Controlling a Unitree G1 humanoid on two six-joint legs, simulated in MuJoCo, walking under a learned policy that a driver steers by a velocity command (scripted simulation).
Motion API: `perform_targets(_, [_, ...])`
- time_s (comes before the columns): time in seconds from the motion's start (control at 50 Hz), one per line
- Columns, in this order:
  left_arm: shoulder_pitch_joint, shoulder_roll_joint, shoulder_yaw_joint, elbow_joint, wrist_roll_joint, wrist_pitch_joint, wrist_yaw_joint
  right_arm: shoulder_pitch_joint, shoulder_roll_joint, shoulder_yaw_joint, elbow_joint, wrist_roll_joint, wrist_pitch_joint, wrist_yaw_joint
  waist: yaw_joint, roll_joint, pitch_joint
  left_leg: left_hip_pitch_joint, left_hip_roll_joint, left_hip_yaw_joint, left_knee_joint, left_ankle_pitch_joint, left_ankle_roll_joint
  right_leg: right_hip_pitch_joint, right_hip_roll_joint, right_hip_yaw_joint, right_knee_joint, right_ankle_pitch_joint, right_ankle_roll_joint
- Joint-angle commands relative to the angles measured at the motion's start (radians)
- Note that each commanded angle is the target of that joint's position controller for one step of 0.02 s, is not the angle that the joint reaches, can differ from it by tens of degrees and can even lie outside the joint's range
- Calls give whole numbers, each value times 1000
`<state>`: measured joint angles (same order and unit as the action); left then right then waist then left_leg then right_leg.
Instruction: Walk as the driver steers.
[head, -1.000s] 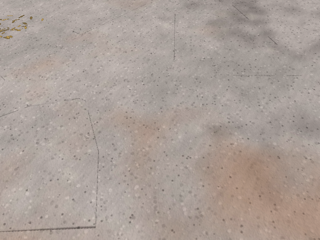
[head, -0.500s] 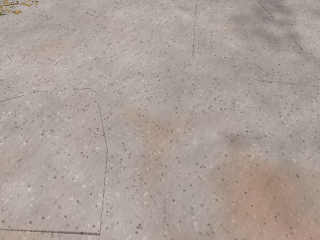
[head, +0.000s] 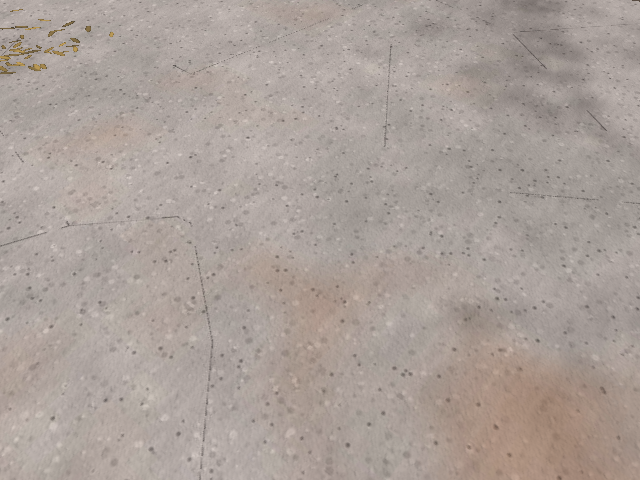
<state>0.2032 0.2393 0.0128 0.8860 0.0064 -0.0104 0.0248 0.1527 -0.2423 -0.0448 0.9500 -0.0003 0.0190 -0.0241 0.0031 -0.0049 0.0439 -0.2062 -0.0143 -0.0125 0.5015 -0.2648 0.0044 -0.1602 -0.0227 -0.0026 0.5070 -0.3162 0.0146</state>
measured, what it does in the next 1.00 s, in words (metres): walks ahead: right foot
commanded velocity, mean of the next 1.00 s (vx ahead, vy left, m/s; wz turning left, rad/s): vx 0.37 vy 0.00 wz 0.00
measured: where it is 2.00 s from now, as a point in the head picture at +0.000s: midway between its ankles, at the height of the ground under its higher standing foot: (361, 297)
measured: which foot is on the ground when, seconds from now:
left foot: down 0.00-0.70, up 0.72-1.00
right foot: down 0.00-0.28, up 0.30-0.66, down 0.68-1.00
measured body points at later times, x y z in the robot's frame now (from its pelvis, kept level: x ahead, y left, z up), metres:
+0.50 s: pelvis +0.12 +0.02 +0.00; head +0.14 +0.03 +0.45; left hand +0.28 +0.27 -0.11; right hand +0.05 -0.23 -0.14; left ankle +0.01 +0.12 -0.74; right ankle +0.19 -0.12 -0.67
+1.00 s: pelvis +0.39 -0.04 +0.01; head +0.40 -0.04 +0.46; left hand +0.40 +0.23 -0.12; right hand +0.53 -0.31 -0.10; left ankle +0.52 +0.14 -0.66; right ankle +0.38 -0.12 -0.74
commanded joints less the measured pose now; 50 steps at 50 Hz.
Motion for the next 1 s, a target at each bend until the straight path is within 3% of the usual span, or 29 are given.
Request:
perform_targets(0.02, [15,121,27,-22,-1,-9,3,-7,-108,-21,-11,1,-4,-8,0,9,-58,81,46,-49,-53,310,26,-28,-31,29,-80,288,-14])
perform_targets(0.06, [41,121,31,5,-8,-3,5,16,-108,-23,20,9,0,-10,-1,2,-65,69,11,-13,-38,43,36,-33,-4,6,-79,39,-31])
perform_targets(0.12, [42,129,33,1,-20,-10,11,1,-110,-25,21,18,-17,-8,2,-23,78,-105,6,-32,-26,-379,71,-133,-39,86,-115,-378,-97])
perform_targets(0.16, [94,153,40,13,-31,-37,10,-19,-92,-20,15,25,-57,2,20,-61,125,-197,11,-32,34,-348,77,-105,-107,199,-156,-433,-147])
perform_targets(0.2, [142,201,56,32,-37,-58,4,-48,-62,-14,1,28,-97,21,21,-160,123,-261,-8,27,155,-192,69,-30,-233,390,-247,-404,-219])
perform_targets(0.24, [108,201,60,22,-38,-65,-3,-22,-69,-15,11,30,-120,37,-11,-164,113,-201,4,30,101,-139,88,-31,-266,409,-228,-202,-230])
perform_targets(0.28, [-34,167,50,-37,-36,-69,-11,177,-111,-34,97,36,-125,44,-110,-76,57,78,20,-43,-45,-62,120,-168,-137,197,-46,62,-142])
perform_targets(0.3, [-89,123,38,-82,-31,-86,-15,319,-214,-68,146,40,-124,43,-149,154,8,315,144,-300,-147,45,186,-362,21,-6,292,220,-53])
perform_targets(0.32, [-73,109,36,-91,-21,-103,-13,403,-237,-69,160,27,-123,50,-166,291,-43,503,319,-587,-232,227,273,-597,81,4,567,-178,-10])
perform_targets(0.34, [-53,134,44,-83,-49,-110,-19,354,-157,-41,144,7,-129,53,-123,160,-19,500,357,-573,-210,276,289,-690,36,90,701,-248,-32])
perform_targets(0.36, [-47,122,42,-78,-66,-111,-27,309,-125,-30,125,5,-133,52,-96,105,8,489,342,-492,-209,300,276,-743,-1,103,750,-188,-55])
perform_targets(0.4, [-92,111,45,-94,-49,-111,-37,280,-92,-10,120,12,-124,50,-72,51,47,446,304,-334,-247,372,224,-790,-71,60,699,-50,-68])
perform_targets(0.42, [-99,99,45,-102,-38,-107,-44,280,-74,-1,121,11,-115,45,-62,67,43,401,271,-276,-273,393,202,-744,-89,35,651,-1,-59])
perform_targets(0.46, [-127,64,34,-121,-31,-97,-58,256,-81,5,104,8,-100,27,-52,81,53,287,226,-187,-333,397,192,-649,-84,-13,516,96,-24])
perform_targets(0.52, [-261,27,12,-176,-27,-90,-59,248,-140,0,88,3,-101,3,-70,87,91,100,174,-93,-411,346,176,-441,-34,-66,208,260,-1])
perform_targets(0.56, [-293,60,18,-195,-35,-83,-57,292,-169,-10,103,14,-109,1,-68,112,101,115,207,-95,-443,327,173,-376,-15,-59,111,317,-14])
perform_targets(0.6, [-300,94,28,-204,-39,-81,-59,298,-167,-15,108,26,-110,2,-47,108,104,191,240,-84,-416,389,157,-363,-12,-34,44,337,-45])
perform_targets(0.64, [-222,134,50,-188,-37,-81,-58,281,-181,-23,101,16,-101,4,11,120,27,273,257,-60,-291,680,130,-262,17,-39,43,303,-83])
perform_targets(0.68, [42,190,88,-105,-40,-71,-49,264,-171,-22,87,0,-79,5,143,117,-139,217,201,-11,45,875,89,62,58,-68,55,247,-134])
perform_targets(0.7, [206,246,104,-69,-31,-64,-40,282,-127,-5,62,-19,-74,7,186,3,-258,-15,145,10,361,574,67,355,-118,143,72,175,-190])
perform_targets(0.72, [244,294,104,-44,-11,-68,-53,422,34,35,59,-4,-94,18,88,-302,-409,-325,-60,-27,718,-221,20,574,-353,682,-134,-153,-352])
perform_targets(0.74, [197,197,79,-50,-17,-75,-58,348,-75,13,59,21,-122,30,109,-208,-321,-423,-21,-138,850,-287,43,484,-336,796,-266,-271,-319])
perform_targets(0.76, [94,165,67,-63,-20,-84,-58,243,-137,-5,18,48,-138,34,84,-152,-152,-493,31,-107,872,-200,63,329,-318,642,-281,-220,-279])
perform_targets(0.78, [14,151,62,-77,-14,-93,-62,190,-140,-6,4,45,-145,27,53,-49,-87,-448,85,-90,826,-101,69,179,-282,509,-302,-78,-260])
perform_targets(0.8, [-32,137,59,-80,-3,-100,-67,173,-131,-12,1,32,-141,19,20,-22,-54,-401,122,-80,769,-40,66,66,-245,402,-318,50,-247])
perform_targets(0.82, [-55,114,52,-77,6,-105,-69,198,-116,-15,6,25,-128,16,-15,-44,-58,-336,151,-89,732,-5,65,2,-209,326,-343,106,-237])
perform_targets(0.86, [-46,104,48,-58,-1,-111,-71,214,-83,-13,6,20,-104,12,-37,-60,-48,-301,164,-77,666,2,51,-63,-189,259,-387,138,-250])
perform_targets(0.92, [11,146,56,-29,-1,-111,-52,102,-95,-19,-42,7,-88,5,-25,-45,9,-410,182,-64,525,99,16,-78,-189,210,-437,138,-266])
perform_targets(1.0, [82,170,61,-3,-9,-99,-27,-34,-87,-19,-88,0,-101,14,15,-32,22,-464,161,-42,274,311,-14,-18,-168,138,-440,200,-239])
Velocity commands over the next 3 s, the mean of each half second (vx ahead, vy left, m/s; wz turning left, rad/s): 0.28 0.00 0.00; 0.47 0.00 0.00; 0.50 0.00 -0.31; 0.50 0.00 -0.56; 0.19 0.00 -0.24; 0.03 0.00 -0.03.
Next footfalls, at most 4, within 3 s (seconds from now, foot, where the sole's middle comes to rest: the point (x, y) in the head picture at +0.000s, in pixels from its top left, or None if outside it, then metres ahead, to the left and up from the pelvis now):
0.68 right None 0.42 -0.12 -0.77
1.24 left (280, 394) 0.70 0.13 -0.77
1.78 right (409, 313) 0.92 -0.18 -0.77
2.24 left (389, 218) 1.25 -0.16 -0.77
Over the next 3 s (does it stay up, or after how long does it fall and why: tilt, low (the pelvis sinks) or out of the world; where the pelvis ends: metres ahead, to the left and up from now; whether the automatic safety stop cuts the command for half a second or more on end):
stays up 1.12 -0.22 0.00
